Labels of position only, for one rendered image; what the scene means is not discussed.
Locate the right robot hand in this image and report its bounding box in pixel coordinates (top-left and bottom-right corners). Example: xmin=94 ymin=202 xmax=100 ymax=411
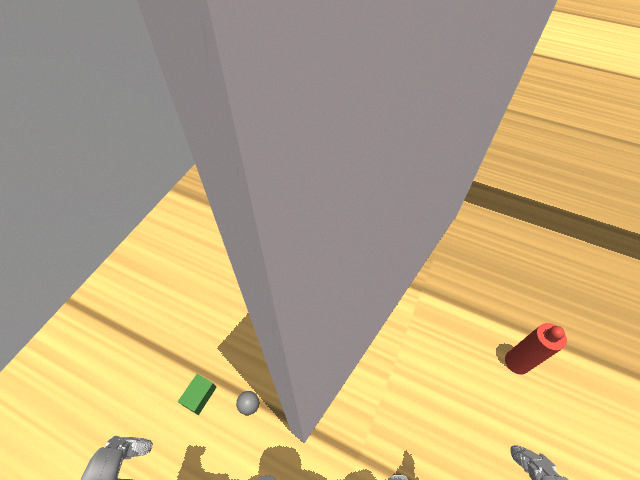
xmin=510 ymin=445 xmax=569 ymax=480

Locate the left robot hand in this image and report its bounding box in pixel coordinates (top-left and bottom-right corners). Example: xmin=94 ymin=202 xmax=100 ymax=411
xmin=81 ymin=436 xmax=153 ymax=480

